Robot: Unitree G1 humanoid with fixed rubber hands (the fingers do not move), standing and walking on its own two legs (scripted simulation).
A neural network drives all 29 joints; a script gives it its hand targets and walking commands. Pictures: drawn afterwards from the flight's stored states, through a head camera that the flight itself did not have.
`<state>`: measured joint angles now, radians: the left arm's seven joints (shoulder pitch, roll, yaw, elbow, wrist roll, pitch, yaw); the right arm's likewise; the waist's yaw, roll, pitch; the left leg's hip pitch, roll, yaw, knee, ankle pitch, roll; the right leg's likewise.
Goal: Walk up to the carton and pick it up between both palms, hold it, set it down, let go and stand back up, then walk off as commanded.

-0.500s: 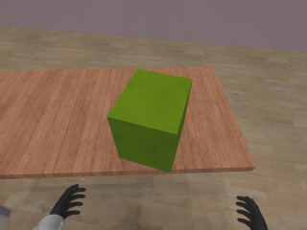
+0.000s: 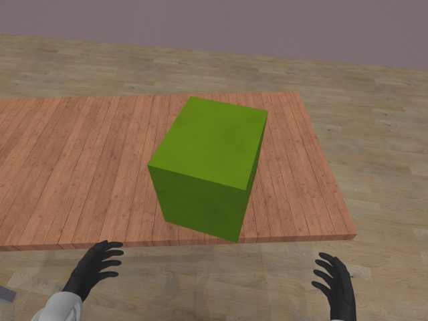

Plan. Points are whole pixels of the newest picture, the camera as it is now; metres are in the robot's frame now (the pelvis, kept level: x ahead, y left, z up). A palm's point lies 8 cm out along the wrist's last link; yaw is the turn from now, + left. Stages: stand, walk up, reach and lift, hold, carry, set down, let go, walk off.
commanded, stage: reach and lift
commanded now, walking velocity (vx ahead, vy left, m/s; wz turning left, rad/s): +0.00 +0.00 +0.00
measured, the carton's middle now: (213, 169) +0.42 +0.04 +0.00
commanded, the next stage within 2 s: none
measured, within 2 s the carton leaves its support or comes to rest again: neither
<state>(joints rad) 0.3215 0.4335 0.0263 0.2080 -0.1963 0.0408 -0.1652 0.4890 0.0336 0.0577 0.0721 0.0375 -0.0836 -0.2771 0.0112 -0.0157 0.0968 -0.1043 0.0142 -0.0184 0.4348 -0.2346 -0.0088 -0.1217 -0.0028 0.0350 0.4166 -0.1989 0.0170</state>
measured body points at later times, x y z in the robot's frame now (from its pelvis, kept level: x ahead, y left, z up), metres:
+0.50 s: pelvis +0.01 +0.00 +0.00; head +0.02 +0.01 +0.45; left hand +0.22 +0.26 +0.02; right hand +0.18 -0.16 +0.02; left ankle +0.01 +0.13 -0.74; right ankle +0.02 -0.13 -0.74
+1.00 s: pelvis +0.02 +0.00 +0.00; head +0.03 +0.01 +0.45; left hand +0.28 +0.25 +0.05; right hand +0.23 -0.16 +0.04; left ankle +0.01 +0.13 -0.74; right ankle +0.02 -0.13 -0.74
